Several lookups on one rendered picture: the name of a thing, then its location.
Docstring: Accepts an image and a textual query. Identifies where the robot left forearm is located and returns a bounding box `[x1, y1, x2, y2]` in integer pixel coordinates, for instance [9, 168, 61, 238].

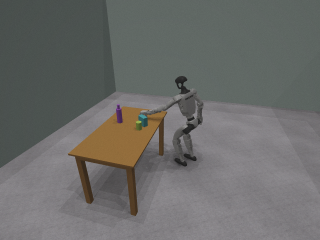
[146, 104, 165, 115]

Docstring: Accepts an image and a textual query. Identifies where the table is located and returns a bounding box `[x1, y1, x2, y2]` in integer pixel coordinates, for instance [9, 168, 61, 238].
[68, 106, 167, 216]

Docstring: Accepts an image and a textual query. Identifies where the robot right hand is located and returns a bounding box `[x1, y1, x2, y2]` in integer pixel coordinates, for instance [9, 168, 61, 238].
[197, 115, 203, 126]

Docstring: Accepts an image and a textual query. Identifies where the right robot shin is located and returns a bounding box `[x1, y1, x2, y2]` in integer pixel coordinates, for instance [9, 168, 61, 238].
[183, 134, 194, 157]

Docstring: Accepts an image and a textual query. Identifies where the robot right upper arm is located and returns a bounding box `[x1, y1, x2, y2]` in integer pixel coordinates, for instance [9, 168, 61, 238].
[190, 88, 204, 107]

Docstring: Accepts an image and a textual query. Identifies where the robot head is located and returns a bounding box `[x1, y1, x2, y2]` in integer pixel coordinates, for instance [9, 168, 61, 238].
[175, 76, 190, 95]

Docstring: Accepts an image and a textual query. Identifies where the robot right forearm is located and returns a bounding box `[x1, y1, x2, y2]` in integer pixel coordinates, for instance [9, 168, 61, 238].
[197, 104, 204, 117]

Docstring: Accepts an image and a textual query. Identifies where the robot left hand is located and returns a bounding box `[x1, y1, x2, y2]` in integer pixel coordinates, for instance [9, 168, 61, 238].
[139, 110, 147, 117]

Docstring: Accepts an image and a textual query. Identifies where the robot left upper arm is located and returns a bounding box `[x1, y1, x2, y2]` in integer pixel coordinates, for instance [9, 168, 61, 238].
[163, 95, 182, 111]

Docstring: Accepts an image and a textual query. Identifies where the sponge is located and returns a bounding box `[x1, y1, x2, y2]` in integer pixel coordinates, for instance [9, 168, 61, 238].
[138, 114, 148, 127]

